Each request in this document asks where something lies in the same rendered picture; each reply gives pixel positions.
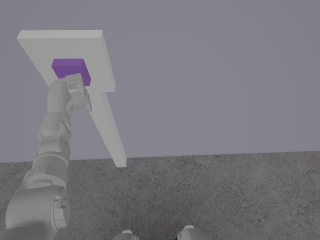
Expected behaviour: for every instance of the robot shin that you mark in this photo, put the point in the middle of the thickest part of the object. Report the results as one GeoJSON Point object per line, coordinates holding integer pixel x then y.
{"type": "Point", "coordinates": [188, 227]}
{"type": "Point", "coordinates": [127, 231]}

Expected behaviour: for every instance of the button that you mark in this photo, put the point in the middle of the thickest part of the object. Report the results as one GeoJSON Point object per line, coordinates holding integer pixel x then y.
{"type": "Point", "coordinates": [70, 66]}

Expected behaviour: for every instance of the robot left forearm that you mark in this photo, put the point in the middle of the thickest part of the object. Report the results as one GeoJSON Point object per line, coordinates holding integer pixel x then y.
{"type": "Point", "coordinates": [51, 162]}

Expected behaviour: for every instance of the left robot hand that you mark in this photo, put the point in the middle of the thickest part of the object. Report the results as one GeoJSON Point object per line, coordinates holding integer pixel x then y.
{"type": "Point", "coordinates": [60, 100]}

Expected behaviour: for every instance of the robot left shin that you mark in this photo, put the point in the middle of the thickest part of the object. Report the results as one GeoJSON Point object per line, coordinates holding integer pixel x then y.
{"type": "Point", "coordinates": [127, 231]}

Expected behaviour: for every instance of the left robot upper arm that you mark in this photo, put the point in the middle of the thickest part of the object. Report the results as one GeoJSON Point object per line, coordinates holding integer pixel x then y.
{"type": "Point", "coordinates": [37, 213]}

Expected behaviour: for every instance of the robot right shin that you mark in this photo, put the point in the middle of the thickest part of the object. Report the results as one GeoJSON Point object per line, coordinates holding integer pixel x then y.
{"type": "Point", "coordinates": [188, 227]}

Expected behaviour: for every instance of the panel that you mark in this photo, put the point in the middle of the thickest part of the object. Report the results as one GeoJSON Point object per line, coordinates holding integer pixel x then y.
{"type": "Point", "coordinates": [43, 46]}

